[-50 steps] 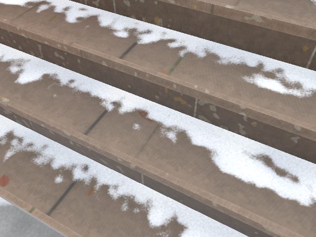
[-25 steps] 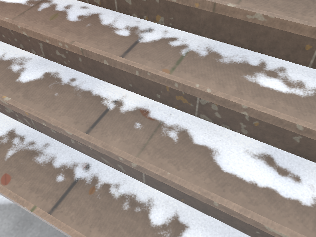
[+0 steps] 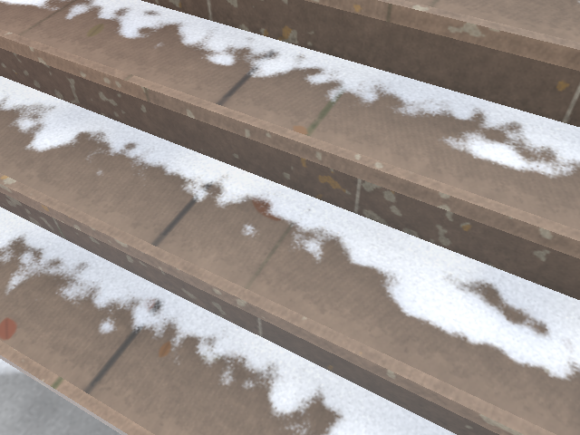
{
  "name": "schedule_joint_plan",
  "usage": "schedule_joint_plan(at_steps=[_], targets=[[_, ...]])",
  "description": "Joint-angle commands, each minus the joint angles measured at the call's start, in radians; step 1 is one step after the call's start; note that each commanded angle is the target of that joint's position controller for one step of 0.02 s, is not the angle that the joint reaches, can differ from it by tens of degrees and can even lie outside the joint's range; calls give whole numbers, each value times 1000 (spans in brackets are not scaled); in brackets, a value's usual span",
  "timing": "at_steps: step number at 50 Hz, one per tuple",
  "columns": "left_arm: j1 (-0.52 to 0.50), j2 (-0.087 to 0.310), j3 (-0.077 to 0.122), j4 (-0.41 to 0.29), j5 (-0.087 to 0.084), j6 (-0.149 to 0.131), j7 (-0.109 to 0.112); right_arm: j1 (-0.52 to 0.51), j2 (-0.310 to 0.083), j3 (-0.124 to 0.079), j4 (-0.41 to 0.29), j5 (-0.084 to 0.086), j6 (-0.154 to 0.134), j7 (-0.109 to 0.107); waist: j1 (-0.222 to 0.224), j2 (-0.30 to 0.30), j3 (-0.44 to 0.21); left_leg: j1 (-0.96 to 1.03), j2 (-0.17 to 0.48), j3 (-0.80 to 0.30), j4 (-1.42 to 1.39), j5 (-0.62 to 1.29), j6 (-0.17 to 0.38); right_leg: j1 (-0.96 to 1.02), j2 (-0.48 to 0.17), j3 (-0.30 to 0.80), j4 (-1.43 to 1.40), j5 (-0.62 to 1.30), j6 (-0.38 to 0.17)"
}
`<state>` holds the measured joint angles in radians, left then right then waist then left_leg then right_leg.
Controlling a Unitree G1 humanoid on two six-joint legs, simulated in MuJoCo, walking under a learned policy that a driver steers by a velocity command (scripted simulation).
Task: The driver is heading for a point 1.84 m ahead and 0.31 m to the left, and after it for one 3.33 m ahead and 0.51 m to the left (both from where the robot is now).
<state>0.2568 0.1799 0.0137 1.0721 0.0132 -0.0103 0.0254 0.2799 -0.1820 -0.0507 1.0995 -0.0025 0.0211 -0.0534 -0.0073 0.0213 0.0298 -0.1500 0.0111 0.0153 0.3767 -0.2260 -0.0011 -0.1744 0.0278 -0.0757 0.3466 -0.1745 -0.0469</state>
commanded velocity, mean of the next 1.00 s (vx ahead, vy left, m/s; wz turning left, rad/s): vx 0.22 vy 0.00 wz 0.00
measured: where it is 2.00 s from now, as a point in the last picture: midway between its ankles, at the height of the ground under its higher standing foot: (220, 275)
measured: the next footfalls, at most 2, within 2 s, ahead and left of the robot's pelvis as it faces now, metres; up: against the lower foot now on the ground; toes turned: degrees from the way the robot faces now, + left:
left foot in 0.84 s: +0.18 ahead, +0.17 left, +0.00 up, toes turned +3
right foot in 1.24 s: +0.38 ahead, +0.01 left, +0.17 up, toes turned -6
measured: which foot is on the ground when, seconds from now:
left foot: down 0.00-0.48, up 0.50-0.82, down 0.84-1.00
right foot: down 0.00-0.84, up 0.86-1.00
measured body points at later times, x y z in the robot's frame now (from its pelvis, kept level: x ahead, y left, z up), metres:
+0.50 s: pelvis +0.02 -0.01 +0.00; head +0.02 -0.02 +0.45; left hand +0.03 +0.22 -0.15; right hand +0.02 -0.24 -0.16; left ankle -0.02 +0.12 -0.75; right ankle +0.01 -0.09 -0.75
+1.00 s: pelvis +0.15 +0.08 -0.01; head +0.16 +0.10 +0.44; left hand +0.28 +0.30 -0.14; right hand +0.06 -0.14 -0.15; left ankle +0.14 +0.17 -0.75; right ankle +0.12 -0.04 -0.38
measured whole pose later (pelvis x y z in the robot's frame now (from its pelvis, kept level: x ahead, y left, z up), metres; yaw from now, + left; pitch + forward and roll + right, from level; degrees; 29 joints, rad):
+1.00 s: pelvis +0.15 +0.08 -0.01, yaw -1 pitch +2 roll +0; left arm 0.20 0.18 0.00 0.87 -0.05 -0.08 -0.02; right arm 0.48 -0.16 -0.01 1.11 -0.03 -0.02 0.01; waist -0.04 -0.04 -0.03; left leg -0.23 -0.01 0.08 0.48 -0.28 0.05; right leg -0.99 0.03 0.01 2.31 -0.42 -0.11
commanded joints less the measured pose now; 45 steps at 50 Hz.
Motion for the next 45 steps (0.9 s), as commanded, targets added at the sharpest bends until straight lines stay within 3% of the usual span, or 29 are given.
schedule_joint_plan(at_steps=[1,17,18,19,20,22,24,25,26,27,29,31,33,35,36,37,39,40,41,42,43,44,45], targets=[[53,98,16,-24,0,-8,1,64,-91,-16,-14,0,-4,-4,1,-10,12,-39,76,-75,-56,124,6,16,-111,119,-73,65,-16],[54,101,21,-47,-1,-4,-1,56,-98,-19,-18,4,-7,-3,-2,-13,10,-49,86,-80,-56,101,-10,41,-116,144,-86,96,-17],[59,97,20,-45,0,-2,2,61,-90,-17,-15,4,-6,-4,-1,-22,-4,-48,79,-71,-55,60,-9,49,-116,153,-104,10,-20],[80,4,-14,-30,3,-8,20,71,8,28,-7,-36,-14,15,6,4,-38,-47,79,-60,-87,16,-3,93,-174,217,-161,-110,-25],[68,38,-11,-32,1,-7,28,52,8,30,-14,-36,-19,23,5,-21,10,-59,73,-56,-93,1,3,70,-174,236,-184,-203,-24],[49,103,1,-43,4,-7,31,22,-44,27,-32,-30,-31,28,12,-52,40,-91,64,-38,-79,-20,14,72,-180,262,-203,-268,-38],[61,111,6,-44,-2,-10,27,29,-50,32,-39,-25,-43,30,17,-76,48,-119,51,-14,-49,-55,24,93,-180,269,-197,-296,-60],[38,224,46,-75,-13,-6,23,-6,-150,-5,-55,43,-51,13,28,-123,88,-183,28,9,46,-123,27,68,-152,259,-165,-383,-91],[74,201,49,-76,-15,-8,24,-8,-150,-4,-66,45,-58,6,39,-117,66,-237,26,22,107,-154,33,83,-198,317,-176,-460,-128],[107,186,53,-77,-18,-10,27,-5,-117,-2,-70,41,-63,4,43,-119,67,-283,32,31,158,-168,41,94,-253,385,-194,-516,-165],[173,197,72,-75,-23,-12,34,-24,-79,1,-82,35,-72,11,66,-126,80,-377,50,25,308,-201,50,106,-347,501,-233,-547,-226],[196,218,91,-83,-16,-18,44,-66,-85,-4,-115,45,-81,24,69,-114,96,-502,92,-22,477,-313,56,131,-400,539,-261,-522,-247],[148,202,93,-107,-18,-30,40,-61,-96,-13,-128,42,-82,40,38,-82,78,-529,119,-47,492,-274,69,149,-373,455,-251,-382,-210],[111,200,93,-127,-23,-33,30,-58,-74,-10,-129,33,-85,51,22,-61,56,-431,98,-5,442,-203,59,86,-306,318,-227,-212,-177],[81,208,94,-137,-20,-28,23,-38,-54,-5,-121,32,-83,52,5,-85,53,-332,79,32,420,-178,53,11,-277,257,-216,-153,-170],[74,210,93,-145,-22,-26,17,-28,-59,-6,-122,32,-82,52,-4,-89,49,-255,63,54,375,-114,49,-43,-261,224,-203,-98,-167],[61,216,88,-150,-23,-24,5,19,-80,-20,-119,32,-81,48,-52,-101,27,-107,9,105,244,27,55,-96,-245,178,-112,86,-152],[56,209,80,-147,-22,-25,1,126,-110,-39,-96,28,-82,47,-110,-110,-24,21,-34,125,196,90,66,-120,-207,137,21,286,-137],[50,176,64,-141,-22,-21,-3,201,-146,-57,-82,29,-82,49,-157,-60,-40,76,-45,121,65,129,75,-121,-138,50,243,341,-96],[11,108,36,-159,-3,-32,-7,359,-220,-78,-40,17,-75,47,-208,110,-87,301,98,-110,9,162,120,-389,-67,7,629,108,-25],[105,-3,8,-148,-14,-67,-16,433,-297,-73,-33,-9,-61,43,-151,359,-194,356,373,-628,-118,292,291,-571,86,46,1159,-378,41],[173,10,17,-126,-79,-97,-31,405,-256,-58,-31,-32,-68,43,-112,256,-201,351,470,-831,-232,-147,406,-749,68,209,1555,-399,21],[2,31,13,-190,-102,-108,-39,327,-181,-35,-19,-14,-67,46,-97,172,-12,300,453,-690,-222,-331,358,-1036,16,177,1808,-373,-19]])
